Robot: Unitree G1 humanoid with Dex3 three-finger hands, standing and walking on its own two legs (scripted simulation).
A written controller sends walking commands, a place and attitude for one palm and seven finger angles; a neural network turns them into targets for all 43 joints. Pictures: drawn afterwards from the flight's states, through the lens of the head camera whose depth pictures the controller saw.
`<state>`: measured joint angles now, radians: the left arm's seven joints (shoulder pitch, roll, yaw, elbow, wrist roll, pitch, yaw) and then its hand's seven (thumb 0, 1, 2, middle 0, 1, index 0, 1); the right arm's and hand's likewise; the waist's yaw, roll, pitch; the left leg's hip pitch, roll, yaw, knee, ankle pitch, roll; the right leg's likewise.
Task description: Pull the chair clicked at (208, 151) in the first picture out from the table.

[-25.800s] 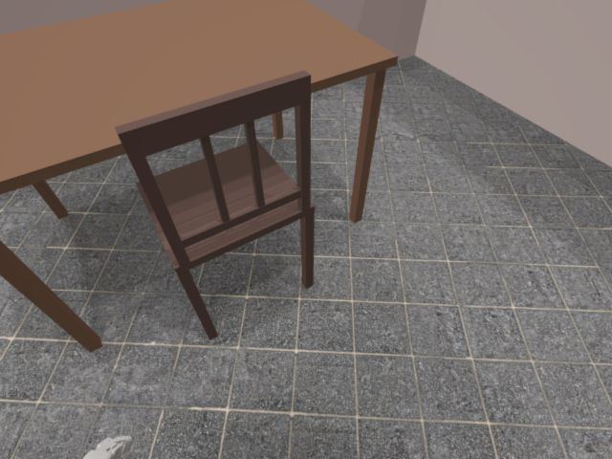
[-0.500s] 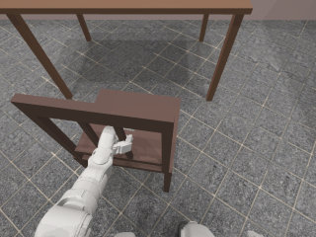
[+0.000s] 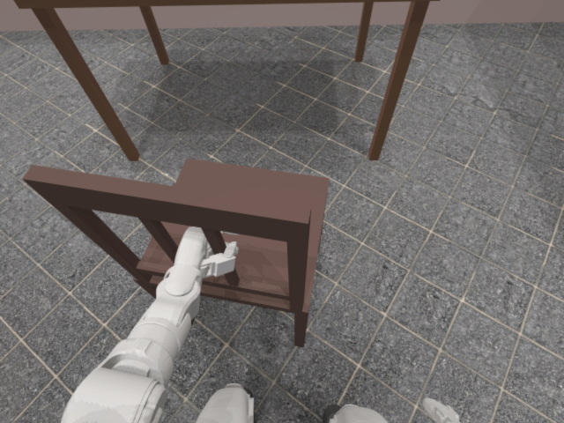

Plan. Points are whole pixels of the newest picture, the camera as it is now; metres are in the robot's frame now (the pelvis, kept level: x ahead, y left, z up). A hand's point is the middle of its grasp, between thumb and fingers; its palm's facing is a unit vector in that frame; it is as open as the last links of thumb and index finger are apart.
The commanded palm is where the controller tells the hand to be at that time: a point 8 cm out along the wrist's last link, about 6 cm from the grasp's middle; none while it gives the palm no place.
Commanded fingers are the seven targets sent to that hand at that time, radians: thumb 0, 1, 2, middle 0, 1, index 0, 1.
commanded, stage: step backward, pulling the chair out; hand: left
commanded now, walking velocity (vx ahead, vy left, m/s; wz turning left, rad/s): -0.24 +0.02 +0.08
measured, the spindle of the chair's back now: (170, 248) +0.39 +0.24 -0.10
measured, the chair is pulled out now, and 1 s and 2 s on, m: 0.60 0.71 0.71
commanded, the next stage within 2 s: stop walking, hand still on the chair in 0.06 s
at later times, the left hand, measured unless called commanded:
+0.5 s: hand (221, 315) +0.26 +0.11 -0.05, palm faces -0.03 -0.99 -0.15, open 5.2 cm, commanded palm +0.25 +0.17 -0.04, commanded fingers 0.00 0.90 0.90 -0.50 -1.45 -0.50 -1.45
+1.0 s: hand (222, 318) +0.25 +0.11 -0.05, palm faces -0.06 -0.98 -0.16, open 5.2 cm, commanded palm +0.24 +0.17 -0.04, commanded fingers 0.00 0.90 0.90 -0.50 -1.45 -0.50 -1.45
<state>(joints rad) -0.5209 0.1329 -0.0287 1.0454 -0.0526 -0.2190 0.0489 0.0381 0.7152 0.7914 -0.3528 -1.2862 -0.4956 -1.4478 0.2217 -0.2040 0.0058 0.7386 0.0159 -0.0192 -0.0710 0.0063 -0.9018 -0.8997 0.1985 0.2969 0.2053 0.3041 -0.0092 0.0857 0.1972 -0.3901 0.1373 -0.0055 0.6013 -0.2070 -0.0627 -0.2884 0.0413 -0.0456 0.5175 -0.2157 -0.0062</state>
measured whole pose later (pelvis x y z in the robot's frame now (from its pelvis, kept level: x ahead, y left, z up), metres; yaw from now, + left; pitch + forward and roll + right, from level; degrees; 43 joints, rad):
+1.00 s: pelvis -0.01 +0.01 +0.01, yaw +1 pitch -2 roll +1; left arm -0.14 0.09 -0.12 0.74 -0.02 -0.11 0.08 0.04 0.70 0.82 -0.38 -1.34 -0.50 -1.45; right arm 0.18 -0.23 0.00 0.67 0.03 0.02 -0.11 0.01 -0.90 -0.90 0.20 0.30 0.20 0.30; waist -0.01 0.03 0.07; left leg -0.12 0.03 0.01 0.44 -0.29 -0.04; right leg -0.26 -0.04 -0.03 0.48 -0.19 0.01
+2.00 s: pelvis +0.00 +0.01 -0.03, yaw +3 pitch +10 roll +0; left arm 0.10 0.15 -0.07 0.25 -0.06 0.11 0.01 -0.01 -0.53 0.20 -0.04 -0.12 -0.04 -0.12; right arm 0.24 -0.25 0.01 0.57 0.03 -0.09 -0.07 0.01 -0.90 -0.90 0.20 0.30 0.21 0.30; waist -0.04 0.05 -0.08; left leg -0.50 0.01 -0.03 0.80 -0.48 -0.03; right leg -0.63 -0.07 -0.05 0.81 -0.36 0.02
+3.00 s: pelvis -0.01 +0.01 -0.05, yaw +4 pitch +12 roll +0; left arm 0.73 0.14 -0.16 -0.32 -0.07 0.06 0.04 -0.01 -0.53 0.20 0.00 0.00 0.00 0.00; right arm 0.24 -0.22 0.00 0.45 0.04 -0.13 -0.11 0.01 -0.90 -0.90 0.20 0.30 0.21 0.30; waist -0.02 0.04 -0.15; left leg -0.67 0.01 -0.06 1.02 -0.57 -0.03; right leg -0.77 -0.08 -0.07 1.00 -0.44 0.02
